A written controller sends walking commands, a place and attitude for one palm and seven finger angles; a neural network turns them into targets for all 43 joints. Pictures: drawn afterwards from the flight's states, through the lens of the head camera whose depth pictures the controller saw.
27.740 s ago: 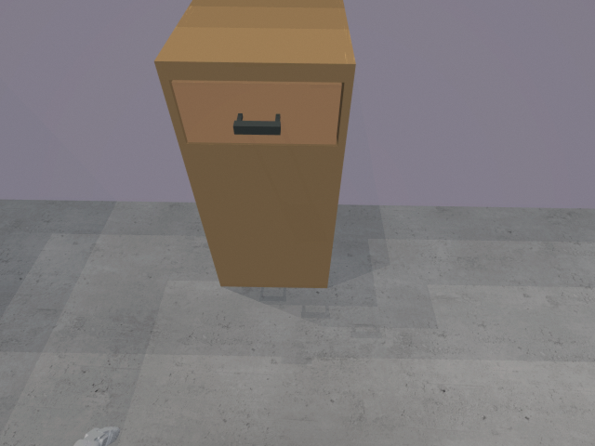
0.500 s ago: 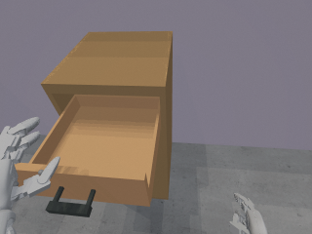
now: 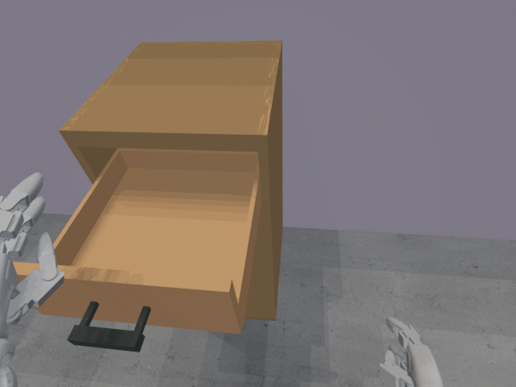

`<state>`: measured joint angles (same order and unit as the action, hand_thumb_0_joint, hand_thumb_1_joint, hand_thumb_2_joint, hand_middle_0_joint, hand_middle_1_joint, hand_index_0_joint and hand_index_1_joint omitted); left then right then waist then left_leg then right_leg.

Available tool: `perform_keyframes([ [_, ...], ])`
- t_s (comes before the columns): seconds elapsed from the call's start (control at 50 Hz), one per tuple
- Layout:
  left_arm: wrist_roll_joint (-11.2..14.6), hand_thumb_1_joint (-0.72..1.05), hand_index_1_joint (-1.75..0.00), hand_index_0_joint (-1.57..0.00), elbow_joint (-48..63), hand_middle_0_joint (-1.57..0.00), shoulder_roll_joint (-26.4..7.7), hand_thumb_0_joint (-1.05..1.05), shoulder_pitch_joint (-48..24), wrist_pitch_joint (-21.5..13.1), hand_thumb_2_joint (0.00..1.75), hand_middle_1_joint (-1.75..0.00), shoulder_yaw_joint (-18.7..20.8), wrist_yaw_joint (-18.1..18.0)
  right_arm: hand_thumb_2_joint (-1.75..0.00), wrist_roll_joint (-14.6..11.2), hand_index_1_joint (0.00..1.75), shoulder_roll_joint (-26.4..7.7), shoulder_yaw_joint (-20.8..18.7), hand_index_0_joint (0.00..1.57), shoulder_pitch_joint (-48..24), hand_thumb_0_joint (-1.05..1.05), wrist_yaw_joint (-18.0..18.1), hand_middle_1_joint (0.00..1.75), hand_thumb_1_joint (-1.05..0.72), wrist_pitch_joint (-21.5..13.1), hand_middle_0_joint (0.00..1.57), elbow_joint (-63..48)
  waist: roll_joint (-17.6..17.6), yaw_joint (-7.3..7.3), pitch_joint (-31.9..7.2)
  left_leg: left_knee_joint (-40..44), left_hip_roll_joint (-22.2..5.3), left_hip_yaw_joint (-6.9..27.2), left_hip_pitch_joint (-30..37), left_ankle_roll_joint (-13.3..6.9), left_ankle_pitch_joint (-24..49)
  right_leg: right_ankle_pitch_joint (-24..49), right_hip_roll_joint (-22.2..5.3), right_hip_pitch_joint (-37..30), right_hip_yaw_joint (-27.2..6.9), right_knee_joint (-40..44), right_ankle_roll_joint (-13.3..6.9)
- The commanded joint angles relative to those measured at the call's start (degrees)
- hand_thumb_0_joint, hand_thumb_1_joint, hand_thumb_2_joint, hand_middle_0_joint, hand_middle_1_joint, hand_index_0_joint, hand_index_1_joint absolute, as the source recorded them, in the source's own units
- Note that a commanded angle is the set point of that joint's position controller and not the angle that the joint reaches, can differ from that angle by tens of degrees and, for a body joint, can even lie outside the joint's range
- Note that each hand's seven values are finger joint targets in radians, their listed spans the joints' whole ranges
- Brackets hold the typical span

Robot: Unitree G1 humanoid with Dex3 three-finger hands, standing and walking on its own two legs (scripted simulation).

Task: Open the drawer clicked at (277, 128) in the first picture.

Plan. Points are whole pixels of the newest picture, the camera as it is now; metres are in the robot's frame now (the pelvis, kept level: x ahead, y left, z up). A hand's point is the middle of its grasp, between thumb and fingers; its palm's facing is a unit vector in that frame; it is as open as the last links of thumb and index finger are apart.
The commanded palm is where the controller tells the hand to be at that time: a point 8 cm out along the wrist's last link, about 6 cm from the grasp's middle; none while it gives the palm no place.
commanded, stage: step back with the hand held close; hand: left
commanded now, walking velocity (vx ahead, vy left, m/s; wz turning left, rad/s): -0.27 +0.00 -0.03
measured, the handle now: (112, 324) +0.20 +0.25 +0.00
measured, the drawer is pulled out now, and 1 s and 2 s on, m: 0.29 0.29 0.29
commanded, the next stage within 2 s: stop stepping back and stand still in 1.24 s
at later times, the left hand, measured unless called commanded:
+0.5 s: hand out of the picture +0.13 +0.27 +0.17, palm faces +0.31 -0.80 -0.52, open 7.4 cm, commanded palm +0.07 +0.32 +0.19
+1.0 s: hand out of the picture +0.08 +0.27 +0.18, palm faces +0.30 -0.83 -0.48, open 7.4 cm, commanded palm +0.02 +0.32 +0.19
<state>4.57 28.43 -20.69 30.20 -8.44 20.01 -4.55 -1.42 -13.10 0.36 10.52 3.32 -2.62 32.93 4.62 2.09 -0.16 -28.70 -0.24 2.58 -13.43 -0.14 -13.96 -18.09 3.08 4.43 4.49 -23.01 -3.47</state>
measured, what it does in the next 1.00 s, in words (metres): walks backwards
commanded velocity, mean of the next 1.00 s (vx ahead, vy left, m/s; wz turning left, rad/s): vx -0.31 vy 0.00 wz -0.03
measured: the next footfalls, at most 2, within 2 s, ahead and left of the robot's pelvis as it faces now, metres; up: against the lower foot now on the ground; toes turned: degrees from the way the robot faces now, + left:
right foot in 1.06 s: -0.22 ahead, -0.08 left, +0.00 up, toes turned +2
left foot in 1.26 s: -0.09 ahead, +0.14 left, +0.00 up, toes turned -1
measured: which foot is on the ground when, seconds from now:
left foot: down 0.00-1.00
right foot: down 0.00-0.78, up 0.80-1.00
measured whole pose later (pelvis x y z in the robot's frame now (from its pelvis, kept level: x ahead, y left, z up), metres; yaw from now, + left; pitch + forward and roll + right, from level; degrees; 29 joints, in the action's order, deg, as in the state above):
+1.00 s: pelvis -0.12 +0.04 -0.01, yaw -2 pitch +3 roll -3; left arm 4.1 41.7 -26.0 35.5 -13.1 26.0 -7.3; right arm 0.8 -9.5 1.4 9.9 1.0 -7.5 33.3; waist -0.7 -0.1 1.5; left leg -27.4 -1.4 -0.2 -28.8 -2.1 -2.2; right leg -28.3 2.6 16.5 0.9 -39.5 0.1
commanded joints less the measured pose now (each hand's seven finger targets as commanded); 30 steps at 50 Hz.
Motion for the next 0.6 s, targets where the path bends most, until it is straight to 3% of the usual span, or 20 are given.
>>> perform_keyframes([
  [0.0, -0.38, 0.90, -0.30, -0.20, 11.85, -0.20, -9.38, 0.00, 2.97, -5.00, 0.90, -0.30, 7.52, -0.72, -0.90, -0.40, 0.30, -5.60, -2.70, 0.20, -5.98, 0.00, -0.11, 0.30, -0.90, -1.14, 0.20, -10.42, -5.08, -1.65, -5.93, -3.05, -1.45, -1.13, 3.48, -2.72, 17.44, 35.47, -10.69, 4.93, -5.13, 1.32, 4.69],
  [0.04, -0.35, 0.90, -0.30, -0.20, 15.59, -0.20, -10.22, 0.00, 4.57, -4.97, 0.90, -0.30, 8.27, -1.03, -0.90, -0.43, 0.30, -6.05, -3.06, 0.20, -6.58, 0.00, -0.14, 0.30, -0.90, -0.64, 0.20, -11.22, -2.24, -1.50, -8.03, -1.88, -2.60, -0.80, 5.20, -2.85, 23.25, 32.33, -9.57, 5.86, -4.62, 0.10, 4.93],
  [0.08, -0.47, 0.90, -0.30, -0.20, 16.69, -0.20, -11.12, 0.00, 6.61, -4.48, 0.90, -0.30, 9.47, -1.57, -0.90, -0.60, 0.30, -6.03, -3.65, 0.20, -6.33, 0.00, -0.15, 0.30, -0.90, 0.15, 0.20, -11.54, -4.26, -1.78, -9.81, -2.65, -3.52, -0.50, 4.42, -2.71, 26.23, 31.97, -9.09, 4.61, -4.42, -1.05, 4.84],
  [0.14, -0.40, 0.90, -0.30, -0.20, 19.33, -0.20, -13.31, 0.00, 6.71, -4.16, 0.90, -0.30, 11.34, -2.23, -0.90, -0.77, 0.30, -5.99, -3.99, 0.20, -6.41, 0.00, 0.34, 0.30, -0.90, 0.58, 0.20, -11.92, -4.34, -2.06, -10.30, -3.12, -3.74, 0.12, 3.23, -2.12, 25.80, 30.49, -9.59, 5.54, -4.57, -1.90, 3.18],
  [0.16, -0.33, 0.90, -0.30, -0.20, 18.56, -0.20, -12.14, 0.00, 7.97, -4.13, 0.90, -0.30, 10.74, -2.41, -0.90, -0.65, 0.30, -5.54, -3.84, 0.20, -5.71, 0.00, 0.37, 0.30, -0.90, 0.89, 0.20, -11.74, -4.60, -2.28, -10.12, -2.61, -3.98, 1.02, 2.41, -2.29, 25.64, 28.12, -9.15, 5.48, -3.99, -2.24, 3.16],
  [0.24, -0.26, 0.90, -0.30, -0.20, 21.06, -0.20, -13.49, 0.00, 8.11, -4.06, 0.90, -0.30, 11.87, -3.13, -0.90, -0.68, 0.30, -6.12, -4.20, 0.20, -6.09, 0.00, 0.88, 0.30, -0.90, 0.41, 0.20, -11.97, -0.67, -2.07, -9.79, 0.40, -5.77, 3.78, 0.38, -2.40, 24.34, 20.59, -7.54, 6.31, -3.73, -3.63, 2.80],
  [0.26, -0.19, 0.90, -0.30, -0.20, 20.72, -0.20, -12.29, 0.00, 8.99, -4.07, 0.90, -0.30, 10.94, -3.12, -0.90, -0.42, 0.30, -5.81, -3.88, 0.20, -5.64, 0.00, 0.78, 0.30, -0.90, 0.41, 0.20, -11.89, -0.25, -2.11, -9.53, 1.94, -6.48, 4.88, -1.10, -2.78, 22.42, 17.24, -6.41, 6.15, -3.04, -4.42, 3.19],
  [0.34, -0.25, 0.90, -0.30, -0.20, 22.03, -0.20, -13.45, 0.00, 8.26, -4.49, 0.90, -0.30, 12.07, -3.44, -0.90, -0.21, 0.30, -6.51, -3.91, 0.20, -6.01, 0.00, 0.75, 0.30, -0.90, -1.29, 0.20, -12.04, 1.88, -1.77, -7.97, 6.53, -8.07, 7.17, -8.31, -3.44, 9.24, 8.75, -5.00, 4.42, -3.63, -6.49, 3.17],
  [0.4, -0.53, 0.90, -0.30, -0.20, 21.80, -0.20, -12.20, 0.00, 8.07, -5.18, 0.90, -0.30, 11.48, -3.46, -0.90, -0.05, 0.30, -6.65, -3.43, 0.20, -5.40, 0.00, 0.47, 0.30, -0.90, -2.60, 0.20, -12.08, 3.12, -2.10, -6.35, 9.64, -8.98, 8.38, -15.51, -4.19, -4.91, 3.90, -4.12, 2.49, -3.50, -8.68, 3.42],
  [0.44, -0.77, 0.90, -0.30, -0.20, 22.53, -0.20, -13.35, 0.00, 7.12, -5.52, 0.90, -0.30, 12.77, -3.65, -0.90, 0.04, 0.30, -6.92, -3.44, 0.20, -5.64, 0.00, 0.53, 0.30, -0.90, -3.46, 0.20, -12.22, 2.27, -2.07, -5.90, 10.22, -8.97, 8.53, -18.54, -4.36, -10.33, 3.78, -4.29, 1.48, -4.57, -8.82, 3.32],
  [0.46, -0.80, 0.90, -0.30, -0.20, 21.86, -0.20, -11.74, 0.00, 7.16, -5.73, 0.90, -0.30, 11.46, -3.55, -0.90, -0.01, 0.30, -6.75, -3.19, 0.20, -4.77, 0.00, 0.40, 0.30, -0.90, -3.66, 0.20, -12.04, 1.34, -2.40, -5.78, 9.94, -8.65, 8.43, -19.66, -4.34, -13.29, 2.73, -4.12, 1.45, -4.36, -8.89, 3.40],
  [0.48, -0.90, 0.90, -0.30, -0.20, 22.68, -0.20, -11.70, 0.00, 6.21, -6.02, 0.90, -0.30, 11.31, -3.58, -0.90, -0.08, 0.30, -6.82, -3.15, 0.20, -4.88, 0.00, 0.27, 0.30, -0.90, -4.19, 0.20, -12.32, 1.90, -2.42, -5.41, 9.65, -8.48, 8.11, -20.05, -4.16, -14.69, 1.76, -4.52, 2.08, -4.81, -8.52, 3.24],
  [0.52, -0.93, 0.90, -0.30, -0.20, 21.92, -0.20, -11.54, 0.00, 6.54, -6.27, 0.90, -0.30, 11.44, -3.73, -0.90, -0.04, 0.30, -6.60, -3.18, 0.20, -4.32, 0.00, 0.07, 0.30, -0.90, -4.61, 0.20, -11.91, -0.63, -2.50, -5.16, 7.19, -7.26, 7.21, -19.12, -3.58, -14.82, 0.22, -5.42, 4.42, -6.07, -5.94, 2.84],
  [0.54, -0.99, 0.90, -0.30, -0.20, 22.55, -0.20, -12.91, 0.00, 5.62, -6.34, 0.90, -0.30, 12.25, -3.97, -0.90, 0.12, 0.30, -6.81, -3.37, 0.20, -4.68, 0.00, 0.19, 0.30, -0.90, -4.78, 0.20, -11.68, -2.07, -2.60, -4.90, 4.79, -6.14, 5.80, -16.36, -3.02, -13.80, -0.89, -6.51, 7.86, -7.85, -2.80, 2.39],
  [0.58, -0.77, 0.90, -0.30, -0.20, 21.45, -0.20, -11.27, 0.00, 5.08, -6.48, 0.90, -0.30, 10.28, -4.26, -0.90, 0.07, 0.30, -6.25, -3.34, 0.20, -3.81, 0.00, -0.01, 0.30, -0.90, -4.67, 0.20, -10.74, -6.11, -3.17, -4.40, -3.10, -3.18, 3.31, -10.65, -1.52, -10.52, -4.57, -10.91, 15.10, -11.51, 3.04, 0.31],
])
